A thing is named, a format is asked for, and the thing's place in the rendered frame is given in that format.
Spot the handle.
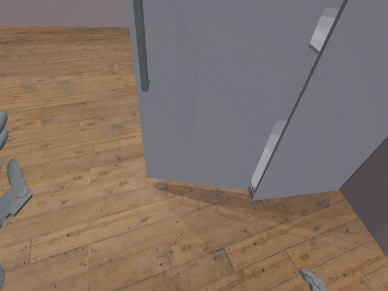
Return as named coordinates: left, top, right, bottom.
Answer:
left=133, top=0, right=150, bottom=92

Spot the left robot hand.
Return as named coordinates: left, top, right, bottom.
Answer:
left=0, top=110, right=33, bottom=228

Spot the right robot hand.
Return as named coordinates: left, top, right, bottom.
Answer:
left=301, top=269, right=327, bottom=291

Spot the fridge door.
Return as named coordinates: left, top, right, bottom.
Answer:
left=126, top=0, right=328, bottom=190

